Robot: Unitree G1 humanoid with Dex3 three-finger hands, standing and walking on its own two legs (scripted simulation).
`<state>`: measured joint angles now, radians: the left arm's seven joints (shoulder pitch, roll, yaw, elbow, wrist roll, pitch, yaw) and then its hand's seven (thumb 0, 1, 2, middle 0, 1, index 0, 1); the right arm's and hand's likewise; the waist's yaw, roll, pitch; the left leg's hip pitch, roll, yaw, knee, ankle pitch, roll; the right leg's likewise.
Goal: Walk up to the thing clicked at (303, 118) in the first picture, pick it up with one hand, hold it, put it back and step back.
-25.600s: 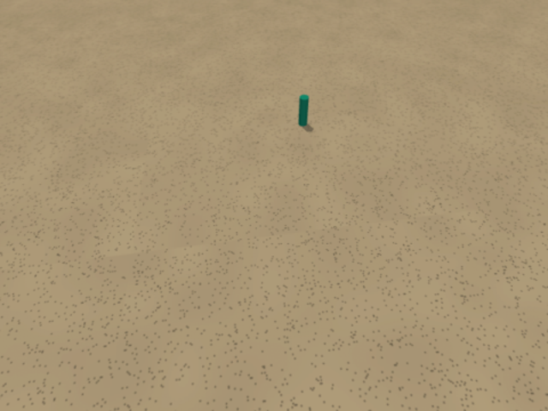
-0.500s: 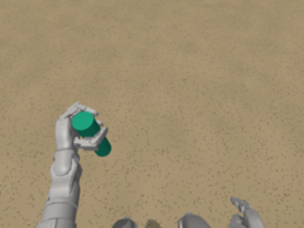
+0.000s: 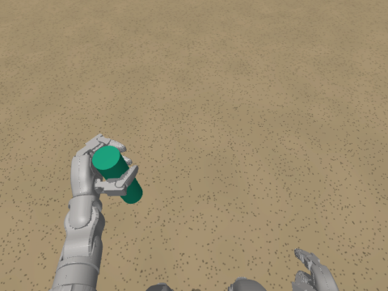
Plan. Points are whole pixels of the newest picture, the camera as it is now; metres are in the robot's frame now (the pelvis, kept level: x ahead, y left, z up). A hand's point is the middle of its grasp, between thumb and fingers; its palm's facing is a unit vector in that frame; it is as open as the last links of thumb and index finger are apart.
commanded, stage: hold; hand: left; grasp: from the side
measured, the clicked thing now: (121, 178) +0.34 +0.17 +0.01
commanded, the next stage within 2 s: none
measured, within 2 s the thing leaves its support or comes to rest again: neither
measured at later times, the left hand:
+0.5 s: hand (116, 169) +0.34 +0.17 +0.06, palm faces +0.15 -0.99 +0.00, open 7.5 cm
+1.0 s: hand (115, 171) +0.33 +0.17 +0.06, palm faces +0.14 -0.99 +0.01, open 7.5 cm
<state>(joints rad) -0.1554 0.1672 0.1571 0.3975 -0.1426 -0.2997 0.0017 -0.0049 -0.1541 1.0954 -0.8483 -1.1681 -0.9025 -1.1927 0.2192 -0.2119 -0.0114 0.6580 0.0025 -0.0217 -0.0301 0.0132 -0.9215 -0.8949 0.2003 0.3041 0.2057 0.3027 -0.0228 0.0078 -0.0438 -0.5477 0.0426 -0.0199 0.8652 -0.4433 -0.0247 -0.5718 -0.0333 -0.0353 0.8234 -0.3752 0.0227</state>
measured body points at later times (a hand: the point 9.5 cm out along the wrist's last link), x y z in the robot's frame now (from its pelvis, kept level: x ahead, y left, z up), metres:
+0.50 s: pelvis +0.00 +0.00 +0.00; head +0.05 +0.01 +0.45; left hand +0.32 +0.22 +0.06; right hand +0.14 -0.24 -0.10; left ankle +0.00 +0.13 -0.70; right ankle +0.02 -0.14 -0.70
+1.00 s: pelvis +0.00 +0.00 +0.00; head +0.04 +0.01 +0.45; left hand +0.32 +0.23 +0.06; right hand +0.13 -0.24 -0.11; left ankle +0.00 +0.13 -0.70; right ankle +0.02 -0.14 -0.70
